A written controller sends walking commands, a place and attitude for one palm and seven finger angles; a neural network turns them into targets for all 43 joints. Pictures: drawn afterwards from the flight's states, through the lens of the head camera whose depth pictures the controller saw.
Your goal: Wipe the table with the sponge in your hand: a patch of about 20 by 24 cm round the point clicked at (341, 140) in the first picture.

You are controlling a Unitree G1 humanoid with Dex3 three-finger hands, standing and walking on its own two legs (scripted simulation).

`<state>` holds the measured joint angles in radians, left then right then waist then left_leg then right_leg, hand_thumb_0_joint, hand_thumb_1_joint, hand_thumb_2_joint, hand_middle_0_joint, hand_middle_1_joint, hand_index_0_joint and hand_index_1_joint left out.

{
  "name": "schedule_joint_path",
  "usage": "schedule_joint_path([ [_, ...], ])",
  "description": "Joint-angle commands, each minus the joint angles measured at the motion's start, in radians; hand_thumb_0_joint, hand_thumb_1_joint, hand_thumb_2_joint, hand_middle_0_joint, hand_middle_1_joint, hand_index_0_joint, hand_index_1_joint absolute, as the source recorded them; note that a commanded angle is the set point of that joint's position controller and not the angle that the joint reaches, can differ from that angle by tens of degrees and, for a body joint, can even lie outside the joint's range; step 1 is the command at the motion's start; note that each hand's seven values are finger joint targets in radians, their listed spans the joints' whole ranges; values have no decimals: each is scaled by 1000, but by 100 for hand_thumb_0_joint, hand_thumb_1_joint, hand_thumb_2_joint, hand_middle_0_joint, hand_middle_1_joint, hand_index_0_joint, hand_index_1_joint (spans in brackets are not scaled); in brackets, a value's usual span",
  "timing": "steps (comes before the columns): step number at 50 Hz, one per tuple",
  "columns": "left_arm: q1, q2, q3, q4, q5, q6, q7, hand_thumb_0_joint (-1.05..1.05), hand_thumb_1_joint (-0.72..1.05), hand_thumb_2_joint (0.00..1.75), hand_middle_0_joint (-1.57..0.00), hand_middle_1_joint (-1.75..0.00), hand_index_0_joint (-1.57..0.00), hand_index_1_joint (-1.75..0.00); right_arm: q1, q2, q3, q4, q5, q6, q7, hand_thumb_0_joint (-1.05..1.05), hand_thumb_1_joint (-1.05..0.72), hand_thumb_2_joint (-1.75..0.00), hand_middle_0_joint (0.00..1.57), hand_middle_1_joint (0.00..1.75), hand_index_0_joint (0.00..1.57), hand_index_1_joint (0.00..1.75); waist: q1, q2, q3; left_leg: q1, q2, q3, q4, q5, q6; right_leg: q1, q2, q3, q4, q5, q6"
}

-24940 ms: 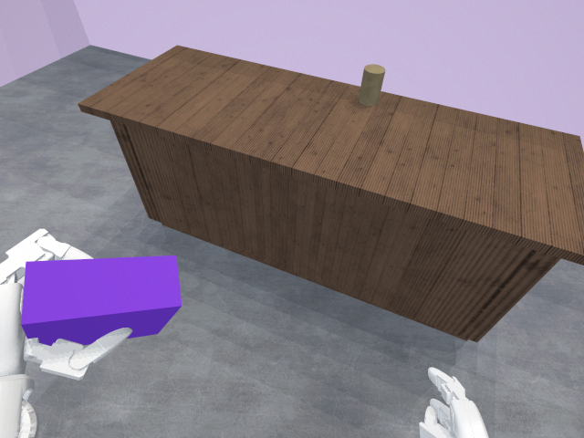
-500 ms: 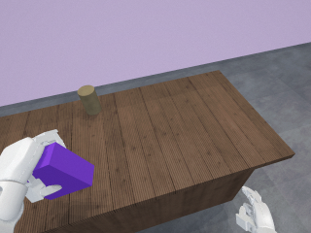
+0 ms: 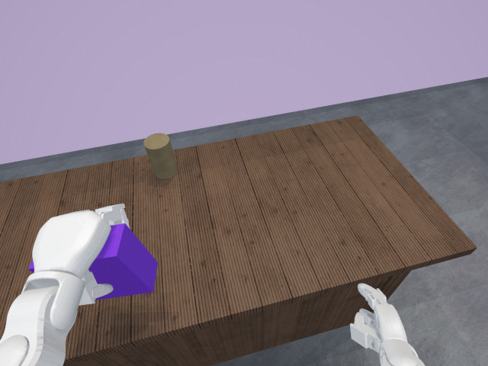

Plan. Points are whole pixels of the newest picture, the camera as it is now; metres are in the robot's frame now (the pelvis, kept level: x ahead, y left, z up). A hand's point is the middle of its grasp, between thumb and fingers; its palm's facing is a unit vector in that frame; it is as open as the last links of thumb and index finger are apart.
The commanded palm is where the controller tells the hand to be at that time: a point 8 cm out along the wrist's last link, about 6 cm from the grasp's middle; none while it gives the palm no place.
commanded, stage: turn the palm down, sponge in hand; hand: left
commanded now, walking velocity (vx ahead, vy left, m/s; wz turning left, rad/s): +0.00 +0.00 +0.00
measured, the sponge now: (108, 271) +0.22 +0.27 +0.04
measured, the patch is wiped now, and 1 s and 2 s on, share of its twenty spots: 0.00 0.00 0.00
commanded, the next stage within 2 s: move the sponge above the wiping area in 0.56 s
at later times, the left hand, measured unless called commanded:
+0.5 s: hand (83, 244) +0.22 +0.28 +0.12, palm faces +0.11 -0.04 -0.99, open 9.7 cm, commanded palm +0.19 +0.26 +0.16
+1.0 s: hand (77, 257) +0.22 +0.30 +0.08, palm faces +0.01 -0.12 -0.99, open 9.7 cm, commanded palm +0.20 +0.26 +0.15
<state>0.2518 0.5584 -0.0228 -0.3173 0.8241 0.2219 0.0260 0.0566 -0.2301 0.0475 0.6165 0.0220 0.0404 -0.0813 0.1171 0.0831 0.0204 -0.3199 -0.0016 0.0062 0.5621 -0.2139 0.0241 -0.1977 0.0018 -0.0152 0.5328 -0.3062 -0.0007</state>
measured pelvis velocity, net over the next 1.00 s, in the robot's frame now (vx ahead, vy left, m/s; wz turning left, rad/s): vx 0.01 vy -0.02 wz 0.00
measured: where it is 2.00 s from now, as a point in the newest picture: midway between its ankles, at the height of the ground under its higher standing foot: outside the picture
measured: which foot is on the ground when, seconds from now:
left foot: down 0.00-1.00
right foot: down 0.00-1.00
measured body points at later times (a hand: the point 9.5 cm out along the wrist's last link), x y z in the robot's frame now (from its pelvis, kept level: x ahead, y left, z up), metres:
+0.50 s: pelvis +0.00 -0.02 +0.01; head -0.01 -0.06 +0.45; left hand +0.21 +0.28 +0.17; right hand +0.25 -0.21 -0.08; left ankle +0.06 +0.10 -0.73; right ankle -0.01 -0.13 -0.73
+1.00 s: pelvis +0.01 -0.02 +0.01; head +0.01 -0.05 +0.46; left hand +0.21 +0.30 +0.14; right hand +0.25 -0.23 -0.08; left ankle +0.06 +0.10 -0.73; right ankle -0.01 -0.13 -0.73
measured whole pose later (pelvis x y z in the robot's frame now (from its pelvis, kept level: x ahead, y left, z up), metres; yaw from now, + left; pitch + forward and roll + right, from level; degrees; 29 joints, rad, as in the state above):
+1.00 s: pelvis +0.01 -0.02 +0.01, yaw +0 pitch -3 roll +0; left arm 0.20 0.48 0.02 -0.12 0.86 0.44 0.04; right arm 0.03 -0.27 0.03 0.68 0.06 0.05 -0.05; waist 0.11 0.10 0.01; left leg -0.23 0.00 0.00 0.46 -0.19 0.01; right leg -0.12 0.01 -0.01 0.45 -0.29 -0.01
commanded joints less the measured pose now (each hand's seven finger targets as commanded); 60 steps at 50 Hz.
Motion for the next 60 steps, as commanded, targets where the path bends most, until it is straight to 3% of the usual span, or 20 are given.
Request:
schedule_joint_path([
  [1,-244,221,266,-96,50,76,138,0,10,130,-120,-160,-120,-160,-209,-107,-39,-134,4,-34,13,0,-90,-90,20,30,20,30,19,91,-219,192,34,-135,-126,103,-23,-56,13,55,-108,100,-72],
  [3,-225,209,259,-7,33,143,123,0,10,130,-120,-160,-120,-160,-254,-116,-37,-118,18,-28,12,0,-90,-90,20,30,20,30,27,44,-164,177,19,-123,-144,66,-22,-51,18,76,-134,87,-74],
  [4,-235,121,155,-14,17,165,99,0,10,130,-120,-160,-120,-160,-254,-112,-34,-135,27,-29,14,0,-90,-90,20,30,20,30,1,22,-171,169,21,-108,-150,49,-18,-42,9,42,-135,84,-61],
  [9,-299,51,-20,-20,39,193,-23,0,10,130,-120,-160,-120,-160,-292,-115,-22,-158,40,-51,9,0,-90,-90,20,30,20,30,-22,-16,-123,159,-7,-111,-176,-49,10,-39,11,53,-150,56,-56],
  [14,-379,267,150,-167,146,77,-28,0,10,130,-120,-160,-120,-160,-268,-108,-24,-145,3,-74,4,0,-90,-90,20,30,20,30,10,16,-254,219,-23,-106,-137,32,24,23,16,90,-143,67,-66],
  [18,-323,373,337,-136,149,15,68,0,10,130,-120,-160,-120,-160,-261,-113,-38,-109,-14,-67,-3,0,-90,-90,20,30,20,30,47,51,-219,261,-17,-118,-119,121,6,9,21,162,-190,96,-93],
  [19,-320,246,248,-119,127,17,83,0,10,130,-120,-160,-120,-160,-253,-92,-37,-112,-6,-66,-1,0,-90,-90,20,30,20,30,22,35,-207,266,-11,-104,-114,133,4,-7,11,131,-192,99,-84],
  [23,-283,184,233,45,62,105,101,0,10,130,-120,-160,-120,-160,-291,-116,-46,-82,14,-55,5,0,-90,-90,20,30,20,30,21,-6,-115,230,-7,-91,-138,103,-11,-40,10,143,-219,97,-76],
  [24,-276,106,147,51,42,125,83,0,10,130,-120,-160,-120,-160,-287,-113,-43,-94,22,-57,6,0,-90,-90,20,30,20,30,1,-19,-126,222,-4,-77,-143,85,-7,-30,-1,114,-216,91,-61],
  [29,-314,50,-26,16,54,182,-37,0,10,130,-120,-160,-120,-160,-305,-122,-33,-131,36,-67,9,0,-90,-90,20,30,20,30,-26,-14,-116,205,-27,-72,-148,65,15,-19,0,104,-202,100,-58],
  [33,-362,282,166,-137,126,89,-47,0,10,130,-120,-160,-120,-160,-291,-122,-35,-135,3,-81,6,0,-90,-90,20,30,20,30,11,-11,-234,269,-35,-84,-116,154,26,29,8,142,-183,175,-68],
  [34,-329,238,153,-160,127,57,-33,0,10,130,-120,-160,-120,-160,-260,-103,-34,-142,-1,-85,5,0,-90,-90,20,30,20,30,8,-6,-259,270,-30,-76,-110,185,26,47,1,106,-170,199,-65],
  [38,-249,347,351,-120,143,5,71,0,10,130,-120,-160,-120,-160,-234,-120,-54,-105,-16,-69,7,0,-90,-90,20,30,20,30,49,15,-252,282,-17,-93,-96,255,5,47,13,167,-172,283,-92],
  [39,-235,234,270,-114,134,15,92,0,10,130,-120,-160,-120,-160,-238,-104,-52,-117,-11,-66,13,0,-90,-90,20,30,20,30,36,28,-254,275,-12,-84,-97,261,1,34,2,135,-164,274,-84],
  [43,-110,163,263,29,62,121,119,0,10,130,-120,-160,-120,-160,-269,-123,-61,-96,14,-49,29,0,-90,-90,20,30,20,30,41,-26,-159,225,-3,-83,-120,221,-12,9,7,129,-175,257,-76],
  [45,-109,77,139,54,41,170,78,0,10,130,-120,-160,-120,-160,-275,-125,-54,-109,31,-44,32,0,-90,-90,20,30,20,30,14,-68,-131,203,-1,-75,-133,183,-5,-5,-2,94,-178,226,-55],
  [49,-229,17,-34,-26,53,188,-17,0,10,130,-120,-160,-120,-160,-283,-123,-45,-144,40,-59,21,0,-90,-90,20,30,20,30,-34,-5,-125,212,-14,-80,-144,129,18,-17,2,80,-182,170,-56],
  [54,-400,178,74,-183,162,19,5,0,10,130,-120,-160,-120,-160,-221,-102,-48,-141,-6,-106,3,0,-90,-90,20,30,20,30,-4,45,-284,297,-15,-102,-111,174,33,-7,20,83,-152,184,-69],
  [58,-265,292,285,-119,204,-30,142,0,10,130,-120,-160,-120,-160,-202,-121,-69,-99,-26,-88,9,0,-90,-90,20,30,20,30,46,85,-293,295,7,-121,-101,255,0,-5,31,131,-142,218,-103],
  [60,-216,176,233,-65,185,16,190,0,10,130,-120,-160,-120,-160,-202,-109,-73,-103,-13,-75,26,0,-90,-90,20,30,20,30,43,73,-282,268,17,-109,-100,279,-16,-16,24,103,-131,219,-99],
])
